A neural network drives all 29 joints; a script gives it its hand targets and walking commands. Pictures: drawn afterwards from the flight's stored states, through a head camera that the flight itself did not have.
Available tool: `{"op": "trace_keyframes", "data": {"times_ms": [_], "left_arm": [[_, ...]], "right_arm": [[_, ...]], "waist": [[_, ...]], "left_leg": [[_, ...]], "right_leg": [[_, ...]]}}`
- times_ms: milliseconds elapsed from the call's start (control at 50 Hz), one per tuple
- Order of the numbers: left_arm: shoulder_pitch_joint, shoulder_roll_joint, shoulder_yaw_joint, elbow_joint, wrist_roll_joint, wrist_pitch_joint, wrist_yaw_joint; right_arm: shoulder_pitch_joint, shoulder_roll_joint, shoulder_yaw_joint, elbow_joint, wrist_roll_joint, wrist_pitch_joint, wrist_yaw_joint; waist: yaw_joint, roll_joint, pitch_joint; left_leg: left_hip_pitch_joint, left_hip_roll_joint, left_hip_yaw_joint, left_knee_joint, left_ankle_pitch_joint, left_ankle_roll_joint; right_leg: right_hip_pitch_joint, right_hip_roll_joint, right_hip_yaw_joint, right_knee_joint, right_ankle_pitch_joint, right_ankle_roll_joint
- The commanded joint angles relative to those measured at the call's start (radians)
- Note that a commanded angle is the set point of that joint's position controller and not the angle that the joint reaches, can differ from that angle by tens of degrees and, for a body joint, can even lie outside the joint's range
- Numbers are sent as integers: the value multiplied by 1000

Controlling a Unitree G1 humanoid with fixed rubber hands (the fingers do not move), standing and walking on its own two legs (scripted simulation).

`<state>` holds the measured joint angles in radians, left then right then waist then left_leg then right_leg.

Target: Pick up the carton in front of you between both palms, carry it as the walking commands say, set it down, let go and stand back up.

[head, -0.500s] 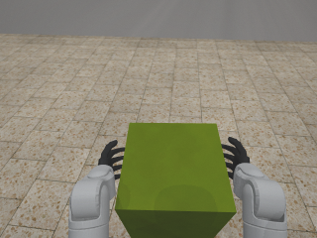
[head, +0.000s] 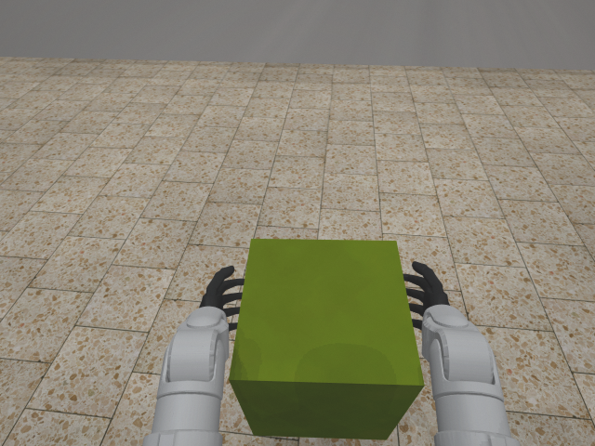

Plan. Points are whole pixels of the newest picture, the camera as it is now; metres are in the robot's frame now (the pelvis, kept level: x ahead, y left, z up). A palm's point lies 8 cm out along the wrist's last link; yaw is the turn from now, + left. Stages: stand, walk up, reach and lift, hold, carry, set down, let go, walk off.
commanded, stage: carry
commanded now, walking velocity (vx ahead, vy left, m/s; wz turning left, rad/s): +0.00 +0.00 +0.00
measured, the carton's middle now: (321, 343) +0.29 +0.00 -0.04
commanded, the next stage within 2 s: hold in 0.78 s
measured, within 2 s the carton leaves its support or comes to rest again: neither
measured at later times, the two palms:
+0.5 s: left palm (208, 324) +0.27 +0.15 +0.04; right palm (433, 322) +0.27 -0.15 +0.04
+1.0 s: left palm (193, 342) +0.24 +0.16 +0.04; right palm (425, 332) +0.26 -0.13 +0.04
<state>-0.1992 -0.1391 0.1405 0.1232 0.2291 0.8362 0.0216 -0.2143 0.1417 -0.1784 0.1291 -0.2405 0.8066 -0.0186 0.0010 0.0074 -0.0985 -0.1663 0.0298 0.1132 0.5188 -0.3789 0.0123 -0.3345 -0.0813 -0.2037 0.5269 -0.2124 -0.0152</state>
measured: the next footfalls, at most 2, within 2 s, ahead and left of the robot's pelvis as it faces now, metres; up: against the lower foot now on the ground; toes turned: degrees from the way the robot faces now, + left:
none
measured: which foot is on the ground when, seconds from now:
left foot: down 0.00-1.00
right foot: down 0.00-1.00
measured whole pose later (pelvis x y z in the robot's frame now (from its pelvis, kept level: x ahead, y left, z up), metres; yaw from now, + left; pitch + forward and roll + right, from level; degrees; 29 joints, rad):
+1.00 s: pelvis -0.04 +0.00 +0.01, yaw +3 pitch -6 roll +0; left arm -0.24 -0.15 0.17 0.22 0.24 0.70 0.00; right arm -0.23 0.14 -0.19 0.17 -0.26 0.71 -0.03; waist 0.00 0.03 0.06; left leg -0.03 -0.01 0.04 0.40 -0.27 0.03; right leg -0.16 -0.03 -0.04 0.36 -0.10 0.02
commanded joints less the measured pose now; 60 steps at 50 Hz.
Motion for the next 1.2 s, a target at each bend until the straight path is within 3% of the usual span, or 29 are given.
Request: {"op": "trace_keyframes", "data": {"times_ms": [0, 120, 220, 300, 760, 780, 800, 820, 840, 900, 920, 940, 1060, 1180], "left_arm": [[-512, -807, -462, -18, -209, -135, -197], [-571, -875, -476, 34, -208, -212, -222], [-538, -904, -537, -31, -244, -172, -221], [-498, -875, -518, -34, -234, -137, -217], [-529, -882, -509, -27, -233, -136, -220], [-448, -912, -474, 2, -231, -143, -224], [-477, -899, -470, -35, -211, -167, -213], [-430, -860, -452, -18, -189, -170, -207], [-437, -871, -436, -11, -174, -174, -203], [-454, -865, -451, -3, -196, -187, -202], [-461, -865, -444, -1, -187, -189, -201], [-472, -864, -443, 8, -186, -190, -205], [-541, -875, -447, 43, -204, -193, -229], [-575, -895, -410, 92, -186, -202, -241]], "right_arm": [[-443, 813, 469, 42, 205, -94, 209], [-496, 878, 484, 96, 201, -172, 232], [-463, 913, 550, 30, 240, -131, 231], [-426, 884, 531, 25, 230, -96, 225], [-455, 893, 527, 30, 231, -96, 227], [-354, 903, 512, 6, 231, -94, 228], [-389, 882, 514, -19, 221, -111, 221], [-370, 872, 501, -32, 214, -111, 218], [-415, 873, 527, -38, 217, -114, 224], [-394, 866, 517, -26, 217, -124, 216], [-411, 862, 520, -32, 215, -128, 218], [-418, 873, 521, -30, 213, -128, 221], [-415, 883, 479, 41, 176, -127, 214], [-469, 905, 475, 74, 178, -124, 234]], "waist": [[0, 0, -203], [-2, -2, -229], [-2, -3, -255], [-1, -5, -250], [-2, -4, -230], [-25, 89, -118], [1, 85, -164], [-2, 18, -164], [21, 58, -146], [1, 30, -147], [5, 51, -155], [5, 19, -137], [-24, 16, -87], [-11, 27, -47]], "left_leg": [[-58, 123, -90, -98, 297, 19], [-55, 120, -94, -94, 284, 23], [-47, 121, -91, -75, 319, 22], [-55, 121, -90, -70, 325, 23], [-81, 118, -97, -88, 276, 28], [-106, -70, -249, -171, 528, 19], [-119, -67, -255, -159, 585, 10], [20, -64, -253, -160, 584, 16], [17, -79, -239, -178, 523, 10], [11, -76, -244, -185, 571, 3], [33, -80, -243, -201, 502, 4], [40, -81, -237, -198, 503, 4], [-80, -73, -238, -231, 296, 14], [-199, -62, -240, -263, 112, 42]], "right_leg": [[188, -97, 116, -46, 226, -4], [195, -99, 118, -50, 224, -6], [200, -103, 116, -40, 260, -7], [195, -103, 115, -38, 271, -6], [182, -102, 119, -54, 220, -1], [480, 175, 252, -68, 398, -28], [530, 155, 287, -76, 448, -41], [456, 158, 280, -98, 423, -23], [445, 159, 277, -102, 420, -11], [485, 169, 281, -105, 437, -4], [480, 172, 275, -111, 387, 0], [453, 178, 271, -117, 374, 5], [516, 172, 268, -129, 240, -11], [581, 164, 260, -121, 164, -3]]}}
